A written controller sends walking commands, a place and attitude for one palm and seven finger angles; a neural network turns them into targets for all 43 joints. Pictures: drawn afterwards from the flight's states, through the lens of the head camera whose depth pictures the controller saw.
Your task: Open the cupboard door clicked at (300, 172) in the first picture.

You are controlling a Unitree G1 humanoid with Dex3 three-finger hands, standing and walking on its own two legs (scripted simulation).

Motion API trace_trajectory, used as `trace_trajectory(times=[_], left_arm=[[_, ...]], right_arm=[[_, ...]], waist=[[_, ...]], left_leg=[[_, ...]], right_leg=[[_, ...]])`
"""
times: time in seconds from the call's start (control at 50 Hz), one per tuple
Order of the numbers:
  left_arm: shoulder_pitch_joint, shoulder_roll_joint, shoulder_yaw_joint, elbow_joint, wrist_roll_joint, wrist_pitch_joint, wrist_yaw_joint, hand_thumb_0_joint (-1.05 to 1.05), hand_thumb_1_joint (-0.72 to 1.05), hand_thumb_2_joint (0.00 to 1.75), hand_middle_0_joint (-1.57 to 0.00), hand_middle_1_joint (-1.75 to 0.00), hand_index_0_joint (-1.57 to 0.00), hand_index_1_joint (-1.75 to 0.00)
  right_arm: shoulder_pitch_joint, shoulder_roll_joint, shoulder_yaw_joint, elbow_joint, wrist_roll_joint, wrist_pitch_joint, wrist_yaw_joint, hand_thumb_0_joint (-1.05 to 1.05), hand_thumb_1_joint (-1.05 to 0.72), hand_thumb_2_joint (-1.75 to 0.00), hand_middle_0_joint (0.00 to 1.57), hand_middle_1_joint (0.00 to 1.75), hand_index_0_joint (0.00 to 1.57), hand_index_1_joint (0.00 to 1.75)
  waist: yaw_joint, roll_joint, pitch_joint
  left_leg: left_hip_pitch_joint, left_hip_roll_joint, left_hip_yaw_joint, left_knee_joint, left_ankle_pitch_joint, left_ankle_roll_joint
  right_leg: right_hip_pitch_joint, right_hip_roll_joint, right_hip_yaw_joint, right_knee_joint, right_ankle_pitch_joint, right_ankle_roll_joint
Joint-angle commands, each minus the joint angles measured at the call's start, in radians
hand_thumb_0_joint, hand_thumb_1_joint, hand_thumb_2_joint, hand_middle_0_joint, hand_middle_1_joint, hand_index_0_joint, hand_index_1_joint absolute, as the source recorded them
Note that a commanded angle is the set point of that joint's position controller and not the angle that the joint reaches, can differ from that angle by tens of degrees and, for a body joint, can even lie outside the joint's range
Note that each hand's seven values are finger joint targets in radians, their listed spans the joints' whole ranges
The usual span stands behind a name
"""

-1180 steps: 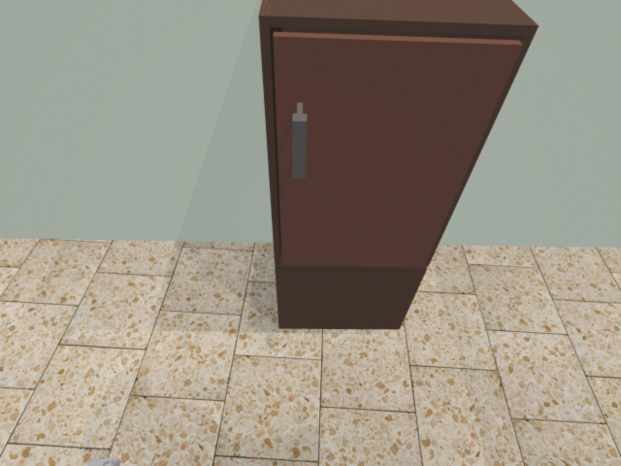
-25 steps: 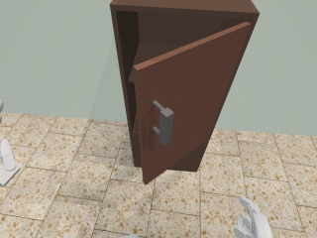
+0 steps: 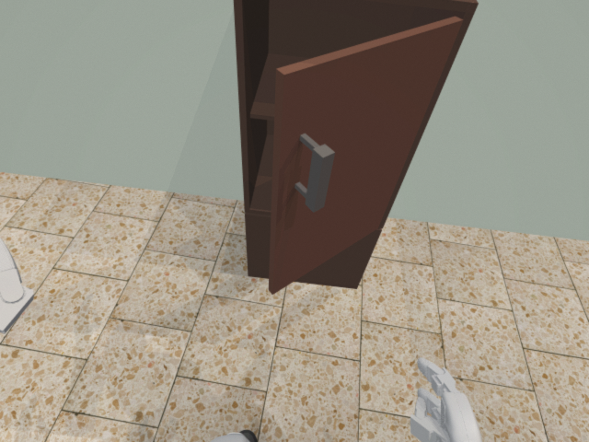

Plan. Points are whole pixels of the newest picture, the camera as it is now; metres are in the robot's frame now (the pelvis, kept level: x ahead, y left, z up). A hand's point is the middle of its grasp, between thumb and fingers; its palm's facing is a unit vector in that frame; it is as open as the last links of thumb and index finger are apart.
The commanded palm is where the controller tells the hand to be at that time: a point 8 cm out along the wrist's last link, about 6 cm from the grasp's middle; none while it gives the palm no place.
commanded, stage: stop stepping back and stand still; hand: left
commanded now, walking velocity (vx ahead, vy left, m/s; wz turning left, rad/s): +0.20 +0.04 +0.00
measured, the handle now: (310, 172) +0.51 +0.02 +0.07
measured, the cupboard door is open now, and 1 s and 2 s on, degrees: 42 42 42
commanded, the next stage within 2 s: let the arm hang, fingers relaxed in 0.62 s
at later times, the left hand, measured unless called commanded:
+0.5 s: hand (47, 349) +0.16 +0.23 +0.17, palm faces +0.33 -0.82 -0.46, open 7.4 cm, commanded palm +0.10 +0.28 +0.18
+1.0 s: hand out of the picture -0.01 +0.18 -0.16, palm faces -0.10 -0.98 -0.16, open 7.4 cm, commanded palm none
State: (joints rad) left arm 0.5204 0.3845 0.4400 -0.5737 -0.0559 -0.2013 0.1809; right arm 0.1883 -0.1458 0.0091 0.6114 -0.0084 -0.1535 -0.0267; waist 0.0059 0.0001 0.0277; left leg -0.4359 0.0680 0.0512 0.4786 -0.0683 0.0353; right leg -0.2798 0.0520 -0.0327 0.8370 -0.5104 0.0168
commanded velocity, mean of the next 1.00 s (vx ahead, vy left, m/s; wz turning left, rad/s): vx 0.05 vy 0.01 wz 0.00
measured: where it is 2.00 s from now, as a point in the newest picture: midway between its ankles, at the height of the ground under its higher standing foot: outside the picture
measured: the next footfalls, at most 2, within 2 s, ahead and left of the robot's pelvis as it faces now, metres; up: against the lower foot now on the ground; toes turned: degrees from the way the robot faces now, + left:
right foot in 0.08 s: -0.07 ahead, -0.10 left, +0.00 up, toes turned -5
left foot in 0.24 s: +0.03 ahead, +0.09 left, +0.00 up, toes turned -7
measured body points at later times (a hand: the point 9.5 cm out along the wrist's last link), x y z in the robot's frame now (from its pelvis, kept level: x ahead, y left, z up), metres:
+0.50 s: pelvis -0.06 -0.01 +0.00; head -0.07 +0.00 +0.45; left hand +0.14 +0.27 +0.19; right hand +0.06 -0.27 -0.08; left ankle +0.02 +0.09 -0.73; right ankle -0.11 -0.10 -0.73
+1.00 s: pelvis -0.09 +0.01 +0.00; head -0.09 +0.03 +0.45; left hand +0.00 +0.23 -0.15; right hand -0.01 -0.25 -0.12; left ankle -0.01 +0.10 -0.73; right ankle -0.11 -0.10 -0.73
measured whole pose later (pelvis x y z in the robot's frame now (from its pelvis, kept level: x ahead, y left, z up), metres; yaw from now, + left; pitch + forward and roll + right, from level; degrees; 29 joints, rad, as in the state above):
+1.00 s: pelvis -0.09 +0.01 +0.00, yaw -4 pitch -2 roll -1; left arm 0.25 0.19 -0.01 0.89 0.02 0.06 -0.01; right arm 0.15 -0.24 0.02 0.94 -0.03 0.00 0.00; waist -0.03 -0.02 0.03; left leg -0.31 -0.05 -0.03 0.50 -0.15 0.04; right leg -0.19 0.02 -0.02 0.51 -0.29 -0.01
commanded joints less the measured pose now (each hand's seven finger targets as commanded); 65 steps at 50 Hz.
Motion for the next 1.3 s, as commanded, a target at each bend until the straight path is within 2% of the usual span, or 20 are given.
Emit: trace_trajectory(times=[0.0,0.02,0.06,0.1,0.14,0.2,0.28,0.34,0.4,0.46,0.48,0.54,0.62,0.68,0.7,0.76,0.84,0.94,1.04,1.28], left_arm=[[0.038,0.190,0.109,-0.183,-0.001,-0.040,0.003,0.00,0.90,0.90,-0.20,-0.30,-0.20,-0.30],[0.038,0.226,0.136,-0.175,0.000,-0.043,-0.004,0.00,0.90,0.90,-0.20,-0.30,-0.20,-0.30],[0.009,0.290,0.191,-0.154,-0.015,-0.063,-0.001,0.00,0.90,0.90,-0.20,-0.30,-0.20,-0.30],[0.004,0.209,0.120,-0.080,-0.016,-0.033,-0.005,0.00,0.90,0.90,-0.20,-0.30,-0.20,-0.30],[-0.050,0.207,0.104,-0.054,-0.001,-0.038,-0.003,0.00,0.90,0.90,-0.20,-0.30,-0.20,-0.30],[-0.139,0.198,0.068,-0.042,0.009,-0.041,-0.004,0.00,0.90,0.90,-0.20,-0.30,-0.20,-0.30],[-0.091,0.244,0.109,-0.103,0.005,-0.053,-0.007,0.00,0.90,0.90,-0.20,-0.30,-0.20,-0.30],[-0.036,0.214,0.108,-0.134,0.014,-0.058,-0.001,0.00,0.90,0.90,-0.20,-0.30,-0.20,-0.30],[0.042,0.217,0.131,-0.122,0.018,-0.060,0.000,0.00,0.90,0.90,-0.20,-0.30,-0.20,-0.30],[0.064,0.204,0.123,-0.076,0.007,-0.058,-0.004,0.00,0.90,0.90,-0.20,-0.30,-0.20,-0.30],[0.042,0.201,0.125,-0.060,0.003,-0.058,-0.001,0.00,0.90,0.90,-0.20,-0.30,-0.20,-0.30],[-0.082,0.185,0.078,-0.024,0.018,-0.069,0.001,0.00,0.90,0.90,-0.20,-0.30,-0.20,-0.30],[-0.101,0.191,0.061,-0.039,0.022,-0.059,-0.010,0.00,0.90,0.90,-0.20,-0.30,-0.20,-0.30],[-0.072,0.223,0.090,-0.101,0.022,-0.064,-0.017,0.00,0.90,0.90,-0.20,-0.30,-0.20,-0.30],[-0.090,-0.001,-0.319,0.720,0.100,0.107,-0.147,0.00,0.90,0.90,-0.20,-0.30,-0.20,-0.30],[-0.142,-0.017,-0.328,0.852,0.089,0.186,-0.178,0.00,0.90,0.90,-0.20,-0.30,-0.20,-0.30],[-0.266,0.033,-0.356,1.105,0.088,0.183,-0.183,0.00,0.90,0.90,-0.20,-0.30,-0.20,-0.30],[-0.275,-0.018,-0.402,1.394,0.076,0.207,-0.168,0.00,0.90,0.90,-0.20,-0.30,-0.20,-0.30],[-0.181,-0.070,-0.401,1.587,0.070,0.207,-0.165,0.00,0.90,0.90,-0.20,-0.30,-0.20,-0.30],[-0.033,-0.148,-0.414,1.741,0.068,0.204,-0.149,0.00,0.90,0.90,-0.20,-0.30,-0.20,-0.30]], right_arm=[[-0.058,-0.153,-0.042,-0.149,0.001,-0.028,-0.022,0.00,-0.90,-0.90,0.20,0.30,0.20,0.30],[-0.053,-0.150,-0.043,-0.146,0.000,-0.014,-0.021,0.00,-0.90,-0.90,0.20,0.30,0.20,0.30],[-0.050,-0.158,-0.036,-0.124,-0.013,0.008,-0.022,0.00,-0.90,-0.90,0.20,0.30,0.20,0.30],[-0.050,-0.174,-0.056,-0.128,0.017,0.010,-0.026,0.00,-0.90,-0.90,0.20,0.30,0.20,0.30],[-0.070,-0.168,-0.036,-0.123,0.020,0.007,-0.031,0.00,-0.90,-0.90,0.20,0.30,0.20,0.30],[-0.068,-0.191,-0.048,-0.110,0.016,-0.010,-0.052,0.00,-0.90,-0.90,0.20,0.30,0.20,0.30],[-0.061,-0.199,-0.046,-0.120,0.007,-0.021,-0.057,0.00,-0.90,-0.90,0.20,0.30,0.20,0.30],[-0.081,-0.182,-0.044,-0.125,-0.003,-0.034,-0.053,0.00,-0.90,-0.90,0.20,0.30,0.20,0.30],[-0.067,-0.176,-0.047,-0.139,0.000,-0.028,-0.047,0.00,-0.90,-0.90,0.20,0.30,0.20,0.30],[-0.043,-0.179,-0.064,-0.124,0.001,-0.003,-0.035,0.00,-0.90,-0.90,0.20,0.30,0.20,0.30],[-0.041,-0.180,-0.061,-0.114,0.003,-0.003,-0.033,0.00,-0.90,-0.90,0.20,0.30,0.20,0.30],[-0.023,-0.176,-0.047,-0.099,0.008,-0.016,-0.040,0.00,-0.90,-0.90,0.20,0.30,0.20,0.30],[-0.050,-0.199,-0.057,-0.116,0.014,-0.032,-0.055,0.00,-0.90,-0.90,0.20,0.30,0.20,0.30],[-0.062,-0.185,-0.043,-0.123,0.010,-0.029,-0.052,0.00,-0.90,-0.90,0.20,0.30,0.20,0.30],[-0.120,-0.346,-0.094,0.130,0.011,-0.037,0.030,0.00,-0.90,-0.90,0.20,0.30,0.20,0.30],[-0.036,-0.272,-0.068,0.142,-0.004,0.062,0.023,0.00,-0.90,-0.90,0.20,0.30,0.20,0.30],[-0.076,-0.282,-0.052,0.193,-0.016,0.098,0.021,0.00,-0.90,-0.90,0.20,0.30,0.20,0.30],[-0.058,-0.210,-0.021,0.291,-0.022,0.147,0.015,0.00,-0.90,-0.90,0.20,0.30,0.20,0.30],[0.024,-0.164,-0.023,0.375,-0.018,0.163,-0.002,0.00,-0.90,-0.90,0.20,0.30,0.20,0.30],[0.185,-0.115,-0.035,0.476,-0.012,0.178,-0.013,0.00,-0.90,-0.90,0.20,0.30,0.20,0.30]], waist=[[-0.006,0.217,-0.138],[-0.012,0.121,-0.135],[-0.014,-0.055,-0.162],[-0.016,-0.212,-0.118],[-0.021,-0.131,-0.065],[-0.025,-0.006,-0.070],[-0.012,0.238,-0.100],[-0.007,0.199,-0.030],[-0.008,0.147,-0.054],[-0.019,-0.109,-0.026],[-0.020,-0.111,-0.033],[-0.035,-0.055,-0.065],[-0.005,0.040,-0.110],[0.004,0.104,-0.155],[-0.024,0.064,-0.056],[0.003,0.001,-0.096],[-0.005,-0.171,-0.085],[-0.008,0.098,-0.012],[-0.007,0.200,-0.017],[-0.008,-0.009,0.064]], left_leg=[[0.119,0.031,-0.083,-0.224,-0.455,-0.039],[0.170,-0.017,-0.005,-0.066,-0.346,-0.055],[0.202,-0.030,-0.023,0.261,-0.187,-0.056],[-0.007,-0.055,-0.070,0.372,-0.203,-0.050],[-0.005,-0.034,-0.049,0.222,-0.226,-0.030],[0.247,-0.043,-0.043,0.003,-0.017,0.003],[0.294,0.116,-0.339,-0.154,-0.071,0.076],[0.027,0.144,-0.340,-0.325,-0.533,0.083],[-0.033,0.020,-0.148,-0.189,-0.455,0.000],[0.067,-0.061,-0.077,0.233,-0.220,-0.043],[0.047,-0.060,-0.084,0.297,-0.220,-0.044],[0.113,-0.040,-0.077,0.081,-0.158,-0.026],[0.337,0.014,-0.132,-0.004,0.266,0.008],[0.301,0.032,-0.155,-0.051,0.271,0.009],[0.140,0.029,-0.189,0.077,0.373,0.026],[0.085,0.057,-0.229,-0.005,0.090,0.052],[0.131,0.010,-0.225,-0.018,-0.001,0.030],[0.145,-0.008,-0.226,-0.134,-0.181,0.008],[0.150,-0.005,-0.242,-0.185,-0.327,0.006],[0.141,-0.001,-0.247,-0.178,-0.345,0.020]], right_leg=[[0.201,0.019,-0.079,-0.541,0.070,-0.046],[0.133,-0.071,0.016,-0.628,0.127,-0.081],[-0.031,-0.301,0.266,-0.660,0.256,-0.176],[0.099,-0.290,0.298,-0.565,0.453,-0.167],[0.151,-0.275,0.222,-0.483,0.668,-0.147],[0.072,-0.166,0.119,-0.391,0.568,-0.057],[-0.023,-0.022,0.019,-0.240,0.198,-0.003],[0.126,-0.023,0.013,-0.254,0.057,-0.024],[0.217,-0.052,0.035,-0.469,0.123,-0.046],[-0.029,-0.273,0.396,-0.677,0.025,-0.161],[-0.009,-0.294,0.403,-0.653,0.177,-0.180],[0.115,-0.220,0.220,-0.487,0.507,-0.113],[0.075,-0.069,0.114,-0.421,0.579,-0.011],[0.135,-0.054,0.070,-0.408,0.505,0.000],[0.059,-0.118,0.036,-0.281,0.613,-0.028],[0.055,-0.104,0.061,-0.303,0.302,-0.048],[0.057,-0.135,0.119,-0.401,0.271,-0.067],[0.060,-0.124,0.124,-0.465,0.168,-0.060],[0.089,-0.116,0.097,-0.493,0.160,-0.066],[0.012,-0.118,0.082,-0.514,0.064,-0.067]])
